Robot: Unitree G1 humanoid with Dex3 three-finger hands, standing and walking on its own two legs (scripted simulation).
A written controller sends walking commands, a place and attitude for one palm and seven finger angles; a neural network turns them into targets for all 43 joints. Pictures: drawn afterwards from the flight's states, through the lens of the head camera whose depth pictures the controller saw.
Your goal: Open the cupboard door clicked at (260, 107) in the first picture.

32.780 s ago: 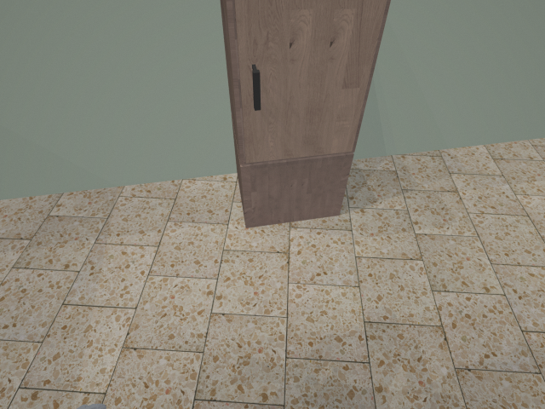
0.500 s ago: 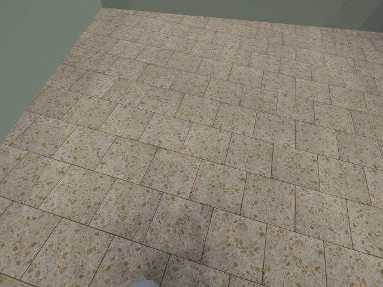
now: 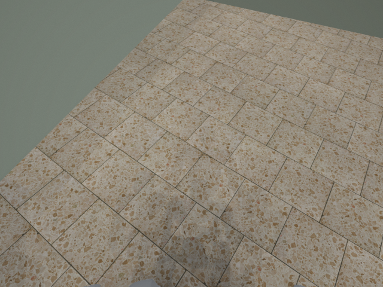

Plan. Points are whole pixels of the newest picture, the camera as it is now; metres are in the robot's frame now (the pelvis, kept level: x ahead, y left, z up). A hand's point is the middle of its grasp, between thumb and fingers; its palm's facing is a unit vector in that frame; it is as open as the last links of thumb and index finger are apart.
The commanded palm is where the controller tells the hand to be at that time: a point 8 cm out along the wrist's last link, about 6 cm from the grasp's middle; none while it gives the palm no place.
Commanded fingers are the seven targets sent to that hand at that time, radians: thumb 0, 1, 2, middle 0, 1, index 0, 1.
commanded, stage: turn to face it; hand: left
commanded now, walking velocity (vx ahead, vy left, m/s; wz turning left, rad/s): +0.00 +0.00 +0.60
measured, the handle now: out of the picture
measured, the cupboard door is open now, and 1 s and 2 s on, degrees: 42 42 42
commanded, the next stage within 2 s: none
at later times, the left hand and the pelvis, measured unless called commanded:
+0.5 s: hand out of the picture +0.05 +0.16 -0.15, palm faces +0.30 -0.92 -0.26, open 7.4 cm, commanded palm none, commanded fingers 0.00 0.90 0.90 -0.20 -0.30 -0.20 -0.30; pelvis +0.05 -0.05 +0.01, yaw +19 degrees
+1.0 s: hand out of the picture +0.06 +0.16 -0.15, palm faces +0.56 -0.76 -0.32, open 7.4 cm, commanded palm none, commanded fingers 0.00 0.90 0.90 -0.20 -0.30 -0.20 -0.30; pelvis +0.09 -0.08 +0.00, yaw +37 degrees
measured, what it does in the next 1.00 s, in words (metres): walks ahead, turning left: left foot, then right foot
